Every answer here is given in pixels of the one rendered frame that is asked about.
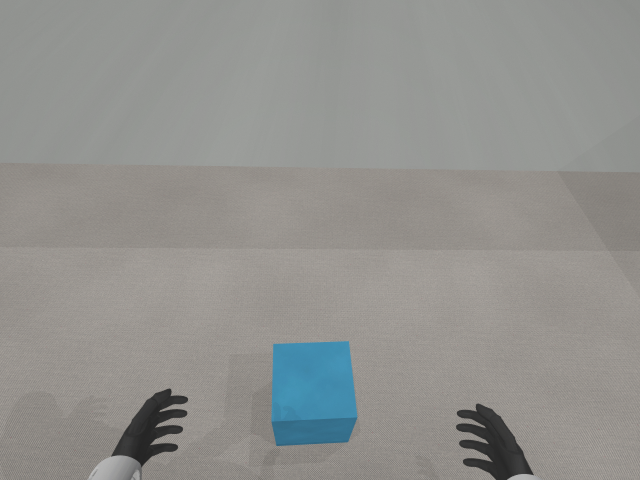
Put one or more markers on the robot right hand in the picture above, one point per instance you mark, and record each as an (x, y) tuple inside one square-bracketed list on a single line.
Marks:
[(508, 458)]

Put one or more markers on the robot left hand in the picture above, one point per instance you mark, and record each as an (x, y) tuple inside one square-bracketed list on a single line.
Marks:
[(137, 438)]

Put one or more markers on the left robot forearm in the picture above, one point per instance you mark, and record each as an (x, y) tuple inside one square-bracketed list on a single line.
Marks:
[(117, 468)]

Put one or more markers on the carton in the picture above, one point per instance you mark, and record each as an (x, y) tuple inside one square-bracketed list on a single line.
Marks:
[(313, 397)]

